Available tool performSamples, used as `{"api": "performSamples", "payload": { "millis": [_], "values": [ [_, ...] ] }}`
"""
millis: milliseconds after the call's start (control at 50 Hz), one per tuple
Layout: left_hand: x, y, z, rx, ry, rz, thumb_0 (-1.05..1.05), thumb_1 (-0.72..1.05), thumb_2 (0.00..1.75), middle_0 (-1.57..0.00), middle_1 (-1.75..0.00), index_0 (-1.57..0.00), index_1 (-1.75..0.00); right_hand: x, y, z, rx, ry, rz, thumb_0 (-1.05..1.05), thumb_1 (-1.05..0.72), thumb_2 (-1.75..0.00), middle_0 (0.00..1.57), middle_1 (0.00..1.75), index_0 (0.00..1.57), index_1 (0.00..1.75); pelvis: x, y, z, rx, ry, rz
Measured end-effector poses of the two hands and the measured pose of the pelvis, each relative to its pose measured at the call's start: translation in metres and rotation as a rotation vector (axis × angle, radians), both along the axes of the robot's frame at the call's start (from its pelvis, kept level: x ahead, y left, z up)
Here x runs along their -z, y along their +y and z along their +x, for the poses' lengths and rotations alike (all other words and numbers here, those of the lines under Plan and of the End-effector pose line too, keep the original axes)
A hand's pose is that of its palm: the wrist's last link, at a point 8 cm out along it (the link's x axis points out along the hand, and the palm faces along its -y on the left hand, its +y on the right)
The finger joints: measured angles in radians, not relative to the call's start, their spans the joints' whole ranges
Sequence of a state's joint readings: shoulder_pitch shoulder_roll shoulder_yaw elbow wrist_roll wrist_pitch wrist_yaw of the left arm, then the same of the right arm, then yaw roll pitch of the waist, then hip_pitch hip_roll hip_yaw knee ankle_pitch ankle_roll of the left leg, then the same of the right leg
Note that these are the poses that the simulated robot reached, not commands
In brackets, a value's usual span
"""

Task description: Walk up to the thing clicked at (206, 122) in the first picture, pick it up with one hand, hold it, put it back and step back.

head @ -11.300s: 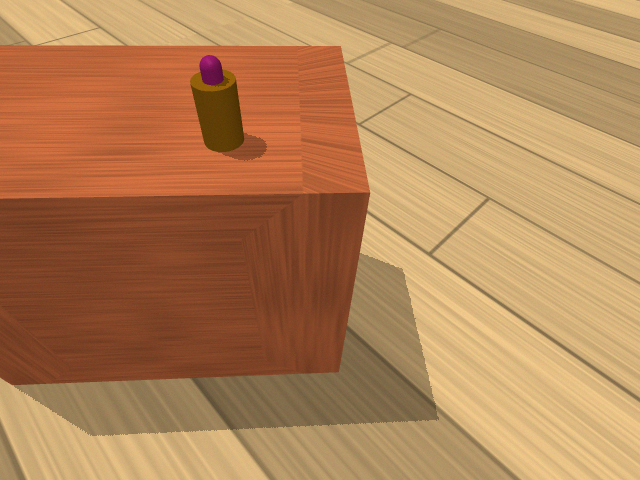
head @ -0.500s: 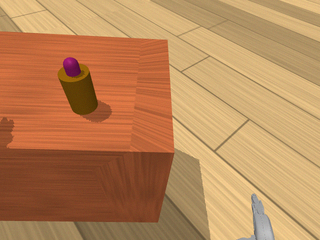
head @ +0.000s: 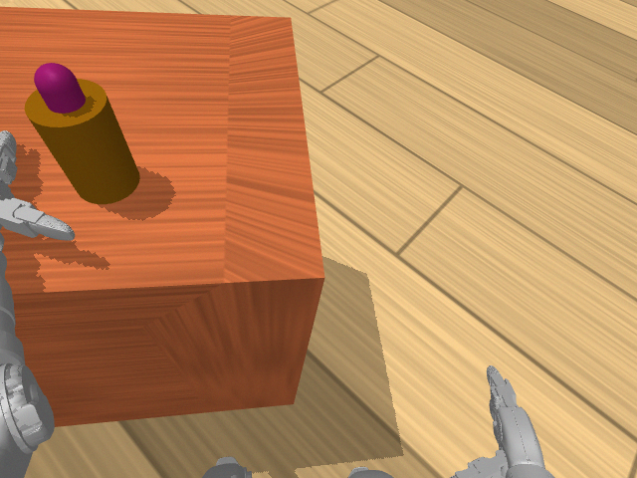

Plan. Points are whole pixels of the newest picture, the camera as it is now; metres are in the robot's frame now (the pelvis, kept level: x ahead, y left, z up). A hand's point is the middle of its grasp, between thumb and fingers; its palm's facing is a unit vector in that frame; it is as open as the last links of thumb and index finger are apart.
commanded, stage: close in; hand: left
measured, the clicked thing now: (82, 132) +0.47 +0.24 +0.14
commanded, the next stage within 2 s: rest palm in 0.32 s
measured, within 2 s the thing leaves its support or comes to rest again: leaves its support in 1.86 s
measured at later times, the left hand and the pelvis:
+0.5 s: hand (85, 171) +0.44 +0.24 +0.11, palm faces +0.22 -0.98 +0.02, open 17.7 cm; pelvis +0.00 +0.00 +0.00, yaw +0 degrees
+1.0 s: hand (80, 152) +0.45 +0.24 +0.13, palm faces +0.26 -0.97 +0.02, open 15.5 cm; pelvis -0.02 +0.00 +0.00, yaw +0 degrees
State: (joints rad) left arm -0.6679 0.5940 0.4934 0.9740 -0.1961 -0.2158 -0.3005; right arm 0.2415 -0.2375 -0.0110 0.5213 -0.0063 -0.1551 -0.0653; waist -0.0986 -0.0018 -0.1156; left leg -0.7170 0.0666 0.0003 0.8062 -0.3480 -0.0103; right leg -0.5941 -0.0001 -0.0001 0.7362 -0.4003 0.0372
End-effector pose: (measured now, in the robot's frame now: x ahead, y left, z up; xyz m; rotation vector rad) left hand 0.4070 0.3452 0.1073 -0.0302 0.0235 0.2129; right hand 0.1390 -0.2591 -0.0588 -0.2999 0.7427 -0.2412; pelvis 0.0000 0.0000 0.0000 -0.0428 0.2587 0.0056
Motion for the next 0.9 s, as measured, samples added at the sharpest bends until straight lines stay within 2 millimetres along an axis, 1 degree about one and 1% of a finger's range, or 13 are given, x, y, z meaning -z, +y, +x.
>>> {"api": "performSamples", "payload": {
  "millis": [80,220,340,460,600,720,820,900],
  "values": [
    [0.0,-0.011,0.002,-0.006,0.009,0.013,-0.01,-0.6,0.02,-0.06,-0.04,-0.06,-0.03,0.002,0.003,0.004,-0.011,-0.014,0.026,-0.01,0.52,-0.06,0.05,0.05,0.06,0.05,0.003,0.0,0.001,0.001,0.0,0.003],
    [0.0,-0.034,0.004,0.009,0.004,0.007,-0.01,-0.61,0.01,-0.06,-0.03,-0.07,-0.02,-0.008,0.003,0.008,-0.013,-0.068,0.045,-0.01,0.51,-0.06,0.05,0.05,0.06,0.05,0.004,0.0,0.003,0.003,-0.016,0.01],
    [-0.001,-0.043,0.003,-0.003,-0.002,0.003,-0.01,-0.6,0.0,-0.07,-0.02,-0.07,-0.01,-0.013,-0.003,0.002,0.002,-0.069,0.04,-0.01,0.51,-0.06,0.05,0.05,0.06,0.05,0.004,-0.002,0.003,0.004,-0.027,0.013],
    [-0.005,-0.052,0.002,-0.002,-0.002,0.008,-0.01,-0.61,0.0,-0.07,-0.01,-0.07,-0.01,-0.015,-0.005,-0.001,0.003,-0.074,0.043,-0.01,0.5,-0.06,0.05,0.05,0.06,0.05,0.004,-0.004,0.0,0.005,-0.04,0.014],
    [-0.009,-0.062,-0.003,-0.019,0.002,0.008,-0.01,-0.61,0.0,-0.09,-0.01,-0.09,0.0,-0.02,-0.008,-0.003,0.011,-0.096,0.045,-0.01,0.5,-0.06,0.05,0.05,0.06,0.05,0.002,-0.005,-0.003,0.005,-0.054,0.017],
    [-0.015,-0.063,-0.008,-0.035,-0.006,0.014,-0.01,-0.61,0.02,-0.21,-0.09,-0.21,-0.08,-0.024,-0.01,-0.006,0.016,-0.106,0.041,-0.01,0.5,-0.06,0.05,0.05,0.06,0.05,0.001,-0.005,-0.007,0.003,-0.072,0.02],
    [-0.02,-0.062,-0.002,-0.036,-0.001,0.017,-0.01,-0.61,0.06,-0.32,-0.18,-0.33,-0.17,-0.028,-0.009,-0.006,0.01,-0.124,0.035,-0.01,0.5,-0.06,0.05,0.05,0.06,0.05,0.001,-0.006,-0.012,0.0,-0.073,0.02],
    [-0.021,-0.058,0.004,-0.039,0.007,0.015,-0.01,-0.61,0.08,-0.39,-0.23,-0.4,-0.22,-0.028,-0.008,-0.011,0.006,-0.124,0.033,-0.01,0.5,-0.05,0.05,0.05,0.06,0.05,0.002,-0.006,-0.015,0.002,-0.066,0.019]
  ]
}}
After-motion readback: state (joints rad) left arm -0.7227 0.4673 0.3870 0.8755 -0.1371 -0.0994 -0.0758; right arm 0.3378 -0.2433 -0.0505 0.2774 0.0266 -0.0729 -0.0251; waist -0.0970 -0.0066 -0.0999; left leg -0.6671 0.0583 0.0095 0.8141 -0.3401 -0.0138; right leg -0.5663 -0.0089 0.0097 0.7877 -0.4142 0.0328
